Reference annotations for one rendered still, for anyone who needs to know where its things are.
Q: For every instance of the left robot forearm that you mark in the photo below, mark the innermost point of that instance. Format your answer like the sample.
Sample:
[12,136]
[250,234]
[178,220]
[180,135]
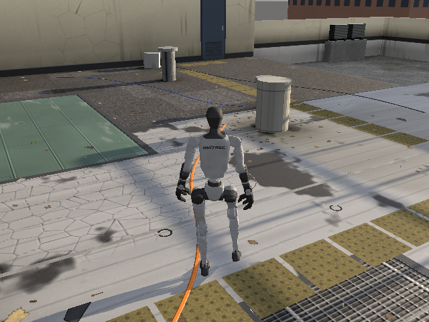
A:
[183,178]

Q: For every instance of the robot left hand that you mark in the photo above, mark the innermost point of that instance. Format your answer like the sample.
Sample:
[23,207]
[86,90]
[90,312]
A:
[184,192]

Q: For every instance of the right robot upper arm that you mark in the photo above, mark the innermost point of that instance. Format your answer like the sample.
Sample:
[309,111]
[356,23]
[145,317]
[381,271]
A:
[238,153]

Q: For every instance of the robot right thigh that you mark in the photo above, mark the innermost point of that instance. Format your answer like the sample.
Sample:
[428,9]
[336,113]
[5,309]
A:
[230,196]

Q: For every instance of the humanoid robot torso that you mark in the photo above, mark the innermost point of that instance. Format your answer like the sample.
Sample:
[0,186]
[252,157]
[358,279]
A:
[214,162]

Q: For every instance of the robot right hand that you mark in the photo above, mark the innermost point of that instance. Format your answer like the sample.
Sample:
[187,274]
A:
[249,200]

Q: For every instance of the right robot forearm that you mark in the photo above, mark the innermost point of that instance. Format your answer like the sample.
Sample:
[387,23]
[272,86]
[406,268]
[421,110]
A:
[246,182]

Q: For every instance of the left robot upper arm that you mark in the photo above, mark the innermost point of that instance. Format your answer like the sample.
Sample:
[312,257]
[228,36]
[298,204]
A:
[190,152]

